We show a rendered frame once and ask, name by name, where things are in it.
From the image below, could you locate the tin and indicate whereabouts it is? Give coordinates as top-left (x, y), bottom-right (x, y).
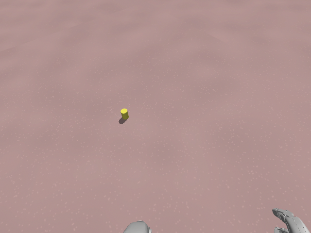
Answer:
top-left (121, 109), bottom-right (129, 119)

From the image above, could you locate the right robot hand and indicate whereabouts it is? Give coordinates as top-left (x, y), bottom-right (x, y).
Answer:
top-left (272, 208), bottom-right (310, 233)

